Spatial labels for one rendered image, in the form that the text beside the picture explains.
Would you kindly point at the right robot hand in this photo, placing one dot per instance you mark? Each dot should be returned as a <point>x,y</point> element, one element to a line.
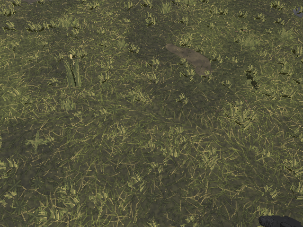
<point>277,221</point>

